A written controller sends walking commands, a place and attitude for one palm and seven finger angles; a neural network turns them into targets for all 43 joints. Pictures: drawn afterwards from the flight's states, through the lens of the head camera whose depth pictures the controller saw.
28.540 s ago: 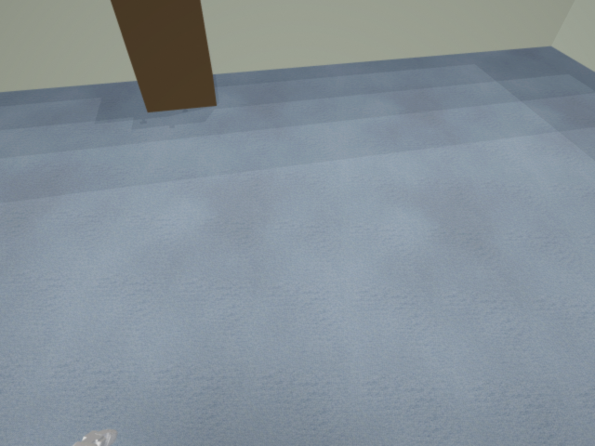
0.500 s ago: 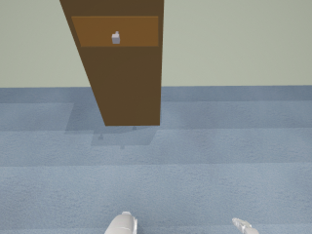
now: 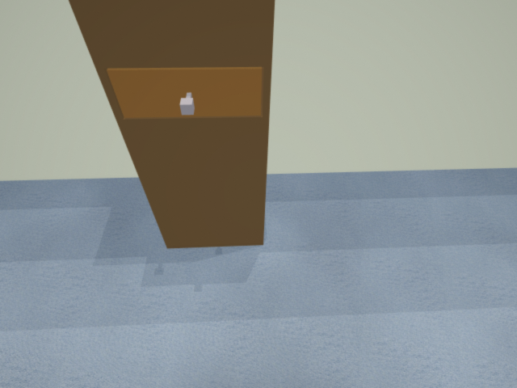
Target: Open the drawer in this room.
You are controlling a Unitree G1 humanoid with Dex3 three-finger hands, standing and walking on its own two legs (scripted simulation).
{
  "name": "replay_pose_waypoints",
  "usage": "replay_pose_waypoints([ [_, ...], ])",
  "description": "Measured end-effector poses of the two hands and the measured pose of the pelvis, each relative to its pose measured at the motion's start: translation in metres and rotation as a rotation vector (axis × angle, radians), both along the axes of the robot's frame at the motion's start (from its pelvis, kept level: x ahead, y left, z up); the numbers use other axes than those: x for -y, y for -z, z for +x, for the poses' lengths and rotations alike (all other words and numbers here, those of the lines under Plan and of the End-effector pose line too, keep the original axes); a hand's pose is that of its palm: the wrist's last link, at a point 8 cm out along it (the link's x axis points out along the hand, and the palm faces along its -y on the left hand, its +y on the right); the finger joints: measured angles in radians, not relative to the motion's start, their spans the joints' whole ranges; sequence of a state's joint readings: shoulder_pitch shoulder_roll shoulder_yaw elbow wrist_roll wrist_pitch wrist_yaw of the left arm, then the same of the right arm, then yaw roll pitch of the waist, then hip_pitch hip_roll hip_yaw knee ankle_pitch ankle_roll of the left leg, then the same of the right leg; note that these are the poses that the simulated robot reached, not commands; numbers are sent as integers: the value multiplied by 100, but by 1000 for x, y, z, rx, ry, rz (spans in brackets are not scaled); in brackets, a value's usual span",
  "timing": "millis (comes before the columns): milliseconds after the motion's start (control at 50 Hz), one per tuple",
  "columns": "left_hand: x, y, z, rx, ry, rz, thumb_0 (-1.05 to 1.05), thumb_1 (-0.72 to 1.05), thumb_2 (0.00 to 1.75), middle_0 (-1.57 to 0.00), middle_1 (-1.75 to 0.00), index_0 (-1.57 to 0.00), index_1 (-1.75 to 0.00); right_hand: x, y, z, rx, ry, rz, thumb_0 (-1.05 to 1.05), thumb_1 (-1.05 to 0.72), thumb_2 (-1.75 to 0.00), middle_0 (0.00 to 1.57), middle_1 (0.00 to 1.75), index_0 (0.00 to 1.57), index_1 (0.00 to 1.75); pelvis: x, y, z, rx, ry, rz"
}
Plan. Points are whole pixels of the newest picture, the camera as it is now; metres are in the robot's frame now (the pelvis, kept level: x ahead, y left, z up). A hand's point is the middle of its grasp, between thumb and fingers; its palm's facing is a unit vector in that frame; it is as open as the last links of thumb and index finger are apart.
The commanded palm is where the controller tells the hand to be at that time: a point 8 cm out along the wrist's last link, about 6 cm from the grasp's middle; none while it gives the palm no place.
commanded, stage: take the last steps up to it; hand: left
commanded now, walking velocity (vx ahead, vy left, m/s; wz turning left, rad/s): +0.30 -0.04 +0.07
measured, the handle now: (188, 102) +0.77 +0.22 +0.01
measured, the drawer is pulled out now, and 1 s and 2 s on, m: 0.00 0.00 0.00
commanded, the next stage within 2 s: come to a stop and stand still in 0.62 s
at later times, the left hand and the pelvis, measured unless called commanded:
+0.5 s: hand out of the picture +0.06 +0.20 -0.18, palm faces +0.10 -0.99 -0.13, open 7.4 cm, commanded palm none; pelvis +0.13 +0.04 +0.00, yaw +2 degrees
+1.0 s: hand (190, 275) +0.36 +0.16 -0.16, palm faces +0.05 -0.97 -0.23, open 7.3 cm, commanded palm none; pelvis +0.26 -0.01 +0.00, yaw +2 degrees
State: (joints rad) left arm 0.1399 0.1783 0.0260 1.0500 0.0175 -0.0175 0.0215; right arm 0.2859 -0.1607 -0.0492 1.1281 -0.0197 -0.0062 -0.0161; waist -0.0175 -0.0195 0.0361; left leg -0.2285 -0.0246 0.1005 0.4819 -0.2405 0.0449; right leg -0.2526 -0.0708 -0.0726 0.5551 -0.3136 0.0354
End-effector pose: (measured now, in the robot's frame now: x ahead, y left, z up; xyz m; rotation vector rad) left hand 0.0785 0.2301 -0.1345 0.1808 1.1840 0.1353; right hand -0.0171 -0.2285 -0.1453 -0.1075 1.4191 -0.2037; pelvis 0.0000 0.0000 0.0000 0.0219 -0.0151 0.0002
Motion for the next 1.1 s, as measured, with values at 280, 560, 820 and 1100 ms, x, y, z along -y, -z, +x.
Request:
replay_pose_waypoints([
  [280, 4, 5, -80, -294, -182, -45, 0, 93, 90, -20, -30, -20, -29, -6, -8, 103, 23, -101, 11, 1, -92, -90, 20, 30, 19, 30, -6, -4, 65, -17, -62, -28],
  [560, -29, 10, 40, -285, -132, -85, 1, 92, 90, -20, -30, -19, -29, -44, -18, 188, 75, -88, -22, 0, -91, -90, 20, 30, 19, 30, -39, -8, 153, -22, -34, -30],
  [820, -6, -1, 275, 51, 18, 45, 1, 93, 90, -20, -30, -19, -29, -28, 20, 197, -154, 53, 102, 1, -90, -90, 20, 30, 20, 30, 7, 13, 250, -3, -27, -3],
  [1100, -6, -8, 250, -7, -69, 45, 0, 92, 90, -20, -30, -20, -30, 29, -2, 352, 125, -105, -41, 0, -91, -90, 20, 30, 19, 30, 2, 0, 251, 4, -45, 9],
])
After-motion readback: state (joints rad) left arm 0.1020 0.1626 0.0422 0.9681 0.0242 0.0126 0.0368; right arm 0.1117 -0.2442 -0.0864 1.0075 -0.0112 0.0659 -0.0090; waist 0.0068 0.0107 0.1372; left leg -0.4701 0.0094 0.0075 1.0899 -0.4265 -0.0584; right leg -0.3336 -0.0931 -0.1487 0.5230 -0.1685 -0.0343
